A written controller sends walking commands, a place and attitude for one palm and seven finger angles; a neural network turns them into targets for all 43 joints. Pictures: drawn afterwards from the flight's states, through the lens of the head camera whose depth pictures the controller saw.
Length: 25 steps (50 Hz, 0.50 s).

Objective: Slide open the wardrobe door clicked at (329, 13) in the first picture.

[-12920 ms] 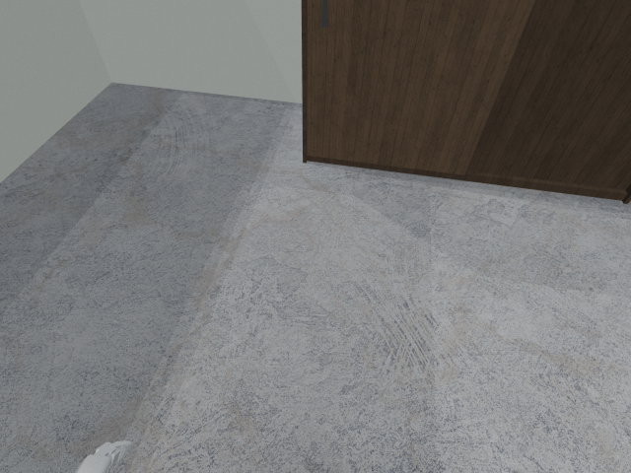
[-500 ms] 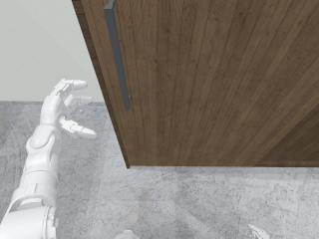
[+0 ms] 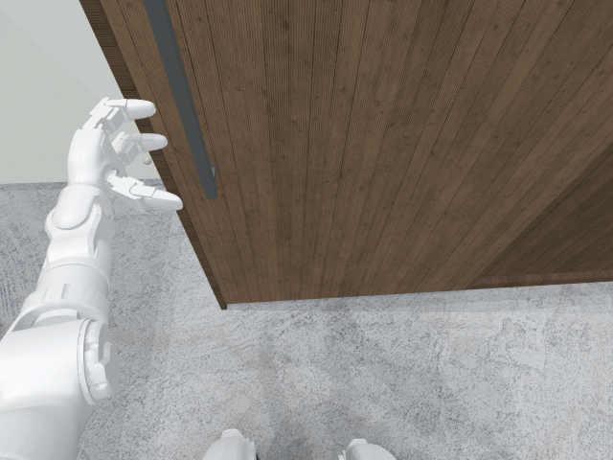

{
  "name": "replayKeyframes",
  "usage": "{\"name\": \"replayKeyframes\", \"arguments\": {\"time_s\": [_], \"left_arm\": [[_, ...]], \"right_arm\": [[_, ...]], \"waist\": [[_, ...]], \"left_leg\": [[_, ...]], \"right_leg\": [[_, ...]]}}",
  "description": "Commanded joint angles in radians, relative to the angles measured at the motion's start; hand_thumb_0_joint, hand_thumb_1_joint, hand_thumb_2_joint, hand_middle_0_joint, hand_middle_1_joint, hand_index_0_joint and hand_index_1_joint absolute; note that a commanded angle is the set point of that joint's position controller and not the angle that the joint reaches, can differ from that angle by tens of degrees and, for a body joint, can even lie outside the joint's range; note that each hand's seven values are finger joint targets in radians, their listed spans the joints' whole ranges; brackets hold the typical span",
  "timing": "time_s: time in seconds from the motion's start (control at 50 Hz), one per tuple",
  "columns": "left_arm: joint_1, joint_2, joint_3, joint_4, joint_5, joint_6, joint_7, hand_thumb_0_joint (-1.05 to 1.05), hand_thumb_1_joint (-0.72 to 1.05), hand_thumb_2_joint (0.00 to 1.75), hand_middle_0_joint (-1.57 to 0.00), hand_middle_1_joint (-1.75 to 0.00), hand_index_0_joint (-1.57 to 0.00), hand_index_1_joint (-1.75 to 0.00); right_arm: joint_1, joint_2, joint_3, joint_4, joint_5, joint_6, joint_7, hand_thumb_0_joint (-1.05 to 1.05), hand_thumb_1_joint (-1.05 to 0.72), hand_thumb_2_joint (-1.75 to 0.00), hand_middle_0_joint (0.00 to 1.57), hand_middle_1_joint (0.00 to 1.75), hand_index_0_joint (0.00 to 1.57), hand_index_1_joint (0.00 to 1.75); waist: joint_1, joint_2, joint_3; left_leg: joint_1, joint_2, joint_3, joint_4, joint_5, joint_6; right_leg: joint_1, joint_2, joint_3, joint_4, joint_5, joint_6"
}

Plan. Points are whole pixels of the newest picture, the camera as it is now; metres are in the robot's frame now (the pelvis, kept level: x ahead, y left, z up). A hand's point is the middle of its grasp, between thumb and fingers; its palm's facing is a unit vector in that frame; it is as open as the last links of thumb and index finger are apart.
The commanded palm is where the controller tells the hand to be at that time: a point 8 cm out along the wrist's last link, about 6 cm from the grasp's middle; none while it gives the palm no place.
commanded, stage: move the hooked fingers beside the handle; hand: left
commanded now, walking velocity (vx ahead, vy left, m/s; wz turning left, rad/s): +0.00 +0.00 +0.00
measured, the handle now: (190, 105) +0.55 +0.13 +0.13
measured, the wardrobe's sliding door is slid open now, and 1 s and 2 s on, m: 0.00 0.00 0.00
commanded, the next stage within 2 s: feel for the door with the fingertips in 0.90 s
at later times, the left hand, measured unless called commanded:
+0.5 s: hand (152, 161) +0.48 +0.18 +0.09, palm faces +0.00 -1.00 -0.01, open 13.9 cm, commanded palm +0.46 +0.23 +0.10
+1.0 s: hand (156, 158) +0.48 +0.17 +0.10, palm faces +0.01 -1.00 -0.02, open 14.0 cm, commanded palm +0.45 +0.22 +0.10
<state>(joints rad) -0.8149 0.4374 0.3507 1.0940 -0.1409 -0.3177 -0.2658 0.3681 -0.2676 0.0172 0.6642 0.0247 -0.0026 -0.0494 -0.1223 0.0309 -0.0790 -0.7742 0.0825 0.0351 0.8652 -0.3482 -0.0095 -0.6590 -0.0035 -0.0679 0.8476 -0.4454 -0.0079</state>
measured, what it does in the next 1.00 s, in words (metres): stands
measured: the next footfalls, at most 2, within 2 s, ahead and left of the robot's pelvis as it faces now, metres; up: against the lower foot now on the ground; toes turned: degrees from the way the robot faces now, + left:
none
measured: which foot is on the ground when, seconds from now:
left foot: down 0.00-1.00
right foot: down 0.00-1.00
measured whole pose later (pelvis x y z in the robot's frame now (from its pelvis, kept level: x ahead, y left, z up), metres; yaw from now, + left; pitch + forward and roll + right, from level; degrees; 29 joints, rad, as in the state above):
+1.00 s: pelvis +0.00 +0.00 +0.00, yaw +0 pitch +16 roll -2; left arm -0.83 0.41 0.32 1.10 -0.13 -0.36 -0.21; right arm 0.39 -0.26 0.01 0.66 0.02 0.05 -0.03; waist -0.12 0.04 -0.10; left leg -0.81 0.09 0.03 0.89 -0.36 -0.01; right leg -0.69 0.00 -0.07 0.87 -0.45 -0.01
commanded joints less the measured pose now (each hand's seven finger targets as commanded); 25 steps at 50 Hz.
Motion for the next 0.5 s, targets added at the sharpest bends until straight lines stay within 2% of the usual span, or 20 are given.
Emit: {"name": "replayKeyframes", "arguments": {"time_s": [0.0, 0.02, 0.06, 0.08, 0.12, 0.16, 0.18, 0.2, 0.24, 0.26, 0.28, 0.3, 0.34, 0.44, 0.48], "left_arm": [[-0.464, 0.265, 0.049, -0.183, -0.004, -0.070, 0.016, 0.00, -0.50, 0.30, -0.30, -1.20, -0.30, -1.20], [-0.500, 0.241, 0.029, -0.194, -0.005, -0.076, 0.019, 0.00, -0.50, 0.30, -0.30, -1.20, -0.30, -1.20], [-0.536, 0.240, 0.033, -0.193, -0.001, -0.092, 0.030, 0.00, -0.50, 0.30, -0.30, -1.20, -0.30, -1.20], [-0.544, 0.263, 0.051, -0.178, 0.004, -0.093, 0.036, 0.00, -0.50, 0.30, -0.30, -1.20, -0.30, -1.20], [-0.492, 0.306, 0.087, -0.144, 0.013, -0.089, 0.040, 0.00, -0.50, 0.30, -0.30, -1.20, -0.30, -1.20], [-0.465, 0.319, 0.094, -0.123, 0.024, -0.082, 0.040, 0.00, -0.50, 0.30, -0.30, -1.20, -0.30, -1.20], [-0.466, 0.331, 0.101, -0.152, 0.031, -0.085, 0.041, 0.00, -0.50, 0.30, -0.30, -1.20, -0.30, -1.20], [-0.425, 0.297, 0.081, -0.166, 0.030, -0.084, 0.038, 0.00, -0.50, 0.30, -0.30, -1.20, -0.30, -1.20], [-0.415, 0.277, 0.073, -0.213, 0.022, -0.089, 0.030, 0.00, -0.50, 0.30, -0.30, -1.20, -0.30, -1.20], [-0.372, 0.281, 0.094, -0.201, 0.014, -0.087, 0.030, 0.00, -0.50, 0.30, -0.30, -1.20, -0.30, -1.20], [-0.392, 0.277, 0.083, -0.234, 0.007, -0.088, 0.029, 0.00, -0.50, 0.30, -0.30, -1.20, -0.30, -1.20], [-0.367, 0.237, 0.060, -0.243, -0.001, -0.083, 0.027, 0.00, -0.50, 0.30, -0.30, -1.20, -0.30, -1.20], [-0.410, 0.188, 0.019, -0.263, -0.009, -0.082, 0.026, 0.00, -0.50, 0.30, -0.30, -1.20, -0.30, -1.20], [-0.448, 0.161, -0.005, -0.279, -0.004, -0.099, 0.051, 0.00, -0.50, 0.30, -0.30, -1.20, -0.30, -1.20], [-0.490, 0.137, -0.029, -0.289, 0.004, -0.110, 0.067, 0.00, -0.50, 0.30, -0.30, -1.20, -0.30, -1.20]], "right_arm": [[0.122, -0.163, -0.064, -0.073, -0.008, -0.014, -0.006, 0.00, -0.90, -0.90, 0.20, 0.30, 0.20, 0.30], [0.123, -0.160, -0.063, -0.070, -0.010, -0.014, -0.004, 0.00, -0.90, -0.90, 0.20, 0.30, 0.20, 0.30], [0.140, -0.159, -0.063, -0.063, -0.017, -0.014, -0.001, 0.00, -0.90, -0.90, 0.20, 0.30, 0.20, 0.30], [0.148, -0.163, -0.065, -0.057, -0.016, -0.012, 0.000, 0.00, -0.90, -0.90, 0.20, 0.30, 0.20, 0.30], [0.155, -0.167, -0.065, -0.062, -0.017, -0.004, 0.002, 0.00, -0.90, -0.90, 0.20, 0.30, 0.20, 0.30], [0.165, -0.168, -0.062, -0.069, -0.019, 0.003, 0.003, 0.00, -0.90, -0.90, 0.20, 0.30, 0.20, 0.30], [0.163, -0.165, -0.064, -0.077, -0.019, 0.006, 0.005, 0.00, -0.90, -0.90, 0.20, 0.30, 0.20, 0.30], [0.159, -0.160, -0.065, -0.089, -0.019, 0.010, 0.010, 0.00, -0.90, -0.90, 0.20, 0.30, 0.20, 0.30], [0.161, -0.159, -0.071, -0.095, -0.020, 0.015, 0.014, 0.00, -0.90, -0.90, 0.20, 0.30, 0.20, 0.30], [0.166, -0.160, -0.072, -0.099, -0.021, 0.019, 0.015, 0.00, -0.90, -0.90, 0.20, 0.30, 0.20, 0.30], [0.159, -0.161, -0.072, -0.102, -0.018, 0.023, 0.016, 0.00, -0.90, -0.90, 0.20, 0.30, 0.20, 0.30], [0.152, -0.156, -0.074, -0.106, -0.014, 0.025, 0.018, 0.00, -0.90, -0.90, 0.20, 0.30, 0.20, 0.30], [0.146, -0.154, -0.074, -0.100, -0.013, 0.026, 0.020, 0.00, -0.90, -0.90, 0.20, 0.30, 0.20, 0.30], [0.139, -0.153, -0.078, -0.083, -0.012, 0.025, 0.016, 0.00, -0.90, -0.90, 0.20, 0.30, 0.20, 0.30], [0.135, -0.150, -0.078, -0.073, -0.014, 0.020, 0.017, 0.00, -0.90, -0.90, 0.20, 0.30, 0.20, 0.30]], "waist": [[-0.009, 0.022, -0.416], [-0.021, 0.050, -0.419], [-0.028, 0.045, -0.429], [-0.031, 0.047, -0.438], [-0.014, 0.029, -0.447], [-0.010, 0.025, -0.438], [0.003, 0.067, -0.467], [0.014, 0.089, -0.487], [0.013, 0.081, -0.508], [0.019, 0.056, -0.504], [0.014, 0.058, -0.499], [0.015, 0.073, -0.486], [-0.007, 0.067, -0.441], [-0.020, 0.058, -0.413], [-0.030, 0.084, -0.415]], "left_leg": [[0.348, -0.060, -0.048, -0.048, 0.287, 0.047], [0.360, -0.059, -0.047, -0.045, 0.285, 0.047], [0.364, -0.058, -0.054, -0.033, 0.300, 0.048], [0.364, -0.055, -0.054, -0.030, 0.300, 0.047], [0.334, -0.056, -0.051, -0.030, 0.295, 0.047], [0.312, -0.059, -0.047, -0.031, 0.299, 0.050], [0.337, -0.057, -0.045, -0.031, 0.325, 0.045], [0.357, -0.059, -0.042, -0.031, 0.343, 0.043], [0.388, -0.054, -0.043, -0.026, 0.381, 0.041], [0.385, -0.055, -0.043, -0.023, 0.402, 0.045], [0.383, -0.053, -0.042, -0.031, 0.390, 0.044], [0.395, -0.053, -0.037, -0.034, 0.382, 0.042], [0.397, -0.051, -0.041, -0.039, 0.344, 0.042], [0.421, -0.049, -0.058, -0.042, 0.319, 0.041], [0.450, -0.048, -0.069, -0.040, 0.321, 0.038]], "right_leg": [[0.054, 0.046, 0.038, -0.098, 0.403, 0.007], [0.034, 0.047, 0.039, -0.101, 0.395, 0.009], [0.020, 0.052, 0.034, -0.090, 0.393, 0.006], [0.014, 0.052, 0.037, -0.091, 0.393, 0.008], [0.040, 0.051, 0.040, -0.087, 0.397, 0.008], [0.053, 0.052, 0.037, -0.080, 0.408, 0.007], [0.053, 0.050, 0.037, -0.074, 0.425, 0.006], [0.055, 0.052, 0.034, -0.072, 0.435, 0.003], [0.057, 0.056, 0.029, -0.071, 0.460, 0.003], [0.066, 0.061, 0.025, -0.068, 0.476, 0.001], [0.073, 0.060, 0.027, -0.074, 0.478, 0.005], [0.063, 0.062, 0.025, -0.081, 0.468, 0.003], [0.029, 0.064, 0.019, -0.093, 0.427, 0.004], [-0.011, 0.063, 0.016, -0.096, 0.383, 0.000], [-0.043, 0.062, 0.014, -0.093, 0.363, -0.001]]}}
